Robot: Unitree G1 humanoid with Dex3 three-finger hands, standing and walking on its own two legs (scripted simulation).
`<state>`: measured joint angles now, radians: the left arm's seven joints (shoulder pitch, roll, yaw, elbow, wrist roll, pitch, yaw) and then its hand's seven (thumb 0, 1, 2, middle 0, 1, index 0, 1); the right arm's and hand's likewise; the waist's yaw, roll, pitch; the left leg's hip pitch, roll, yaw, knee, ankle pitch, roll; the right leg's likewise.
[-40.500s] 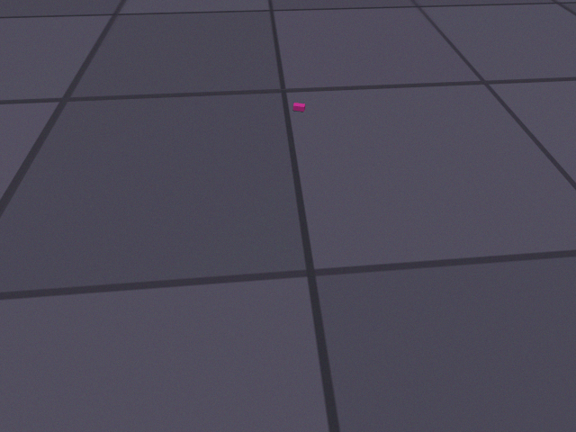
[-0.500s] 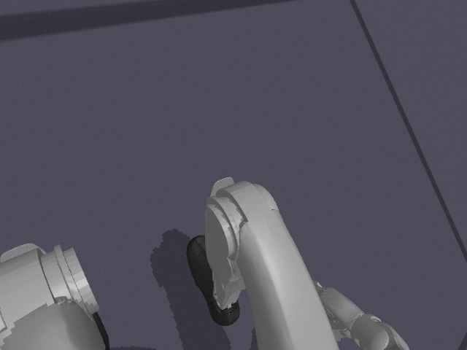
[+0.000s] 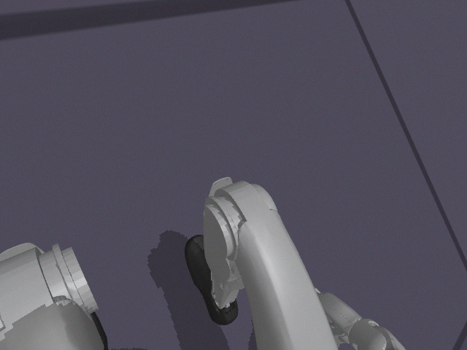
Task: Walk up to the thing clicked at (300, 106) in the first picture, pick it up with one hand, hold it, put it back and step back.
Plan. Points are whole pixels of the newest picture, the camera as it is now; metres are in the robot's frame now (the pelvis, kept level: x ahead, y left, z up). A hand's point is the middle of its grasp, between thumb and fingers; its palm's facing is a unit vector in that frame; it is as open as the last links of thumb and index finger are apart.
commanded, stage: open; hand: left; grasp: from above
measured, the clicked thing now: out of the picture +0.45 +0.30 -0.28
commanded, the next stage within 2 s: withdraw in 0.24 s
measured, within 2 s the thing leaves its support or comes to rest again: neither
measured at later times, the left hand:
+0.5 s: hand out of the picture +0.44 +0.30 -0.24, palm faces -0.45 -0.07 -0.89, open 13.7 cm
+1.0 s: hand out of the picture +0.44 +0.33 -0.08, palm faces -0.46 -0.14 -0.88, open 13.9 cm
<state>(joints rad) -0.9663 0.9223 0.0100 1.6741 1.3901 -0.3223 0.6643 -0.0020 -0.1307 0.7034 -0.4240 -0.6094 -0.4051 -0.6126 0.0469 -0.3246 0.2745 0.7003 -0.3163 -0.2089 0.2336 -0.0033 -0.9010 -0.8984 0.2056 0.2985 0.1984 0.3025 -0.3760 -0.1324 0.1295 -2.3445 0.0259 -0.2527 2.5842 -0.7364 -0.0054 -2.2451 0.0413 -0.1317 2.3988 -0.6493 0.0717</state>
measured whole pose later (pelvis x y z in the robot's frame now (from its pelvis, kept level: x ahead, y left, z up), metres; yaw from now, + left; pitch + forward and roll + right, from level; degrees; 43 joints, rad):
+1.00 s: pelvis -0.01 -0.01 +0.06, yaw +6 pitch +33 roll -8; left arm -1.02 0.71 0.01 1.42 1.11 -0.02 0.23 0.00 -0.47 0.97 -0.12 -0.96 -0.11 -0.96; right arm 0.18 -0.31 0.08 0.69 -0.11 -0.06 0.24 0.00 -0.91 -0.90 0.20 0.30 0.20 0.30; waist -0.26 0.04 -0.07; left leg -2.26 0.02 -0.14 2.34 -0.68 -0.01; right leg -2.20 0.00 -0.06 2.25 -0.64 0.04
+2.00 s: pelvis +0.00 -0.01 +0.16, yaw +9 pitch +34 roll -6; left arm -0.34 0.45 0.06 0.52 0.47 0.08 0.03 0.00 0.76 0.88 -0.22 -0.33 -0.21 -0.33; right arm 0.13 -0.31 -0.04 0.60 -0.01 -0.01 0.11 0.00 -0.91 -0.90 0.20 0.30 0.20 0.30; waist -0.08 0.04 -0.18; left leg -1.95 0.03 -0.09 2.01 -0.67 -0.01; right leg -1.90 -0.02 -0.04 1.94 -0.64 0.03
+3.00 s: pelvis +0.08 +0.00 +0.42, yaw +15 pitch +10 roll -3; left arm 0.51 0.22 0.03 -0.14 -0.06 0.47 0.02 0.01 0.90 0.90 -0.21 -0.30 -0.20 -0.30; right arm 0.27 -0.22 0.04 0.51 0.01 -0.23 -0.18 0.01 -0.90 -0.90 0.21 0.30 0.20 0.30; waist -0.04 0.04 -0.17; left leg -0.71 0.03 -0.06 1.01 -0.48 -0.01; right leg -0.65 -0.02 -0.06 0.93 -0.46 0.03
